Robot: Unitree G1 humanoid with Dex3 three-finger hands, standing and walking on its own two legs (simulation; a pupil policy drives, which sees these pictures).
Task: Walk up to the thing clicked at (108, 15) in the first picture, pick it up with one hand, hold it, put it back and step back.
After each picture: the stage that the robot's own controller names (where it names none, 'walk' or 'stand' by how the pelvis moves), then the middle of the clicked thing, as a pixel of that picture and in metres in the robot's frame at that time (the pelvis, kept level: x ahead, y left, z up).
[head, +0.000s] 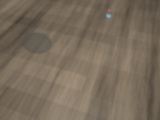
stand; (109, 14) +1.95 -0.35 -0.72
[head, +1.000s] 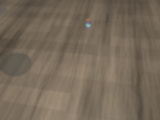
walk; (88, 23) +1.83 +0.08 -0.70
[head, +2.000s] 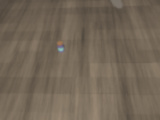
walk; (60, 46) +1.25 +0.33 -0.72
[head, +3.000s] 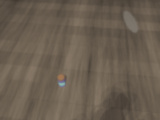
walk; (61, 80) +0.80 +0.26 -0.71
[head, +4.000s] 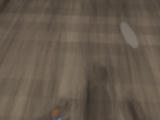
walk; (56, 115) +0.48 +0.21 -0.70
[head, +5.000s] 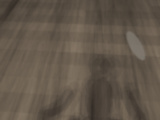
stand; out of the picture +0.35 +0.19 -0.71
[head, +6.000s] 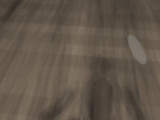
stand; out of the picture +0.33 +0.19 -0.72
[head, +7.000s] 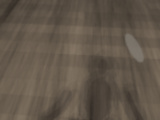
stand; out of the picture +0.34 +0.19 -0.73
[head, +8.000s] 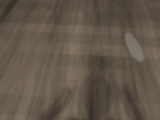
stand; out of the picture +0.33 +0.19 -0.73
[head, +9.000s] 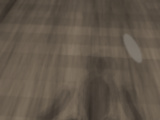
stand; out of the picture +0.33 +0.20 -0.73
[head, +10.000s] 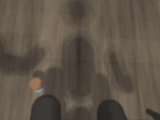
go down; (37, 85) +0.37 +0.23 -0.46
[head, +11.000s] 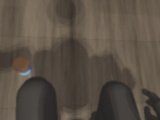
go down; (23, 66) +0.39 +0.27 -0.33
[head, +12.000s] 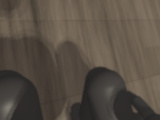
close in; out of the picture +0.36 +0.31 -0.23
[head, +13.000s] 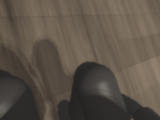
close; out of the picture +0.35 +0.31 -0.21
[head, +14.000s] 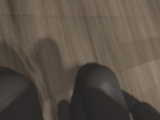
lift; out of the picture +0.34 +0.31 -0.22
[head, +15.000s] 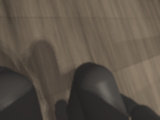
lift; out of the picture +0.34 +0.31 -0.22
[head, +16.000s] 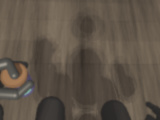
lift; (19, 81) +0.32 +0.22 -0.01
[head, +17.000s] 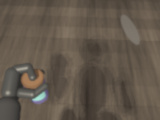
hold; (36, 87) +0.32 +0.17 +0.00
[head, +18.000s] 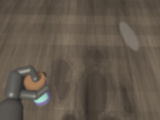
hold; (38, 89) +0.33 +0.17 +0.00
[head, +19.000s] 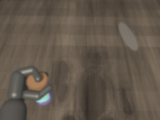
crouch; (40, 89) +0.33 +0.16 +0.00
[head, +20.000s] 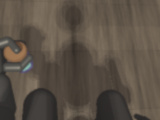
crouch; (20, 58) +0.41 +0.22 -0.09
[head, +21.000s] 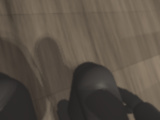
lower; out of the picture +0.36 +0.33 -0.22
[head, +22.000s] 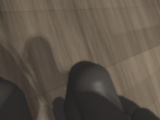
lower; out of the picture +0.39 +0.33 -0.22
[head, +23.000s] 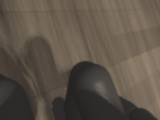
lower; out of the picture +0.38 +0.33 -0.22
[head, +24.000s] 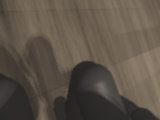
lower; out of the picture +0.38 +0.33 -0.22
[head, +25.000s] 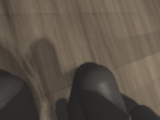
loosen; out of the picture +0.36 +0.31 -0.22
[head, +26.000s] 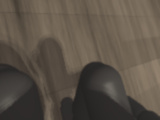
rise; out of the picture +0.36 +0.30 -0.22
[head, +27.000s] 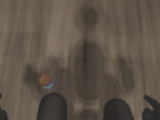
walk; (46, 81) +0.40 +0.22 -0.47
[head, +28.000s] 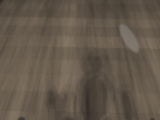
stand; out of the picture +0.35 +0.19 -0.66
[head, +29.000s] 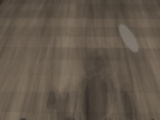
stand; out of the picture +0.34 +0.20 -0.67
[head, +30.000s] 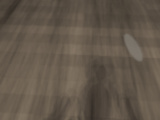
stand; out of the picture +0.37 +0.18 -0.72
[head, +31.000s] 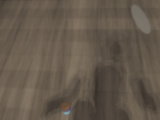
walk; (65, 108) +0.43 +0.20 -0.70
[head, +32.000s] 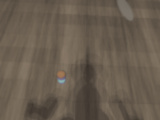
walk; (61, 77) +0.71 +0.15 -0.70
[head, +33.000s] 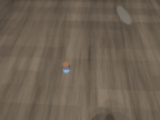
stand; (66, 68) +0.97 +0.23 -0.71
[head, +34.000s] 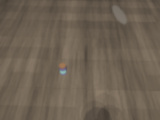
stand; (62, 69) +0.95 +0.21 -0.73
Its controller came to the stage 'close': yes
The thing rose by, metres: 0.70
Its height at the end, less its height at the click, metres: +0.00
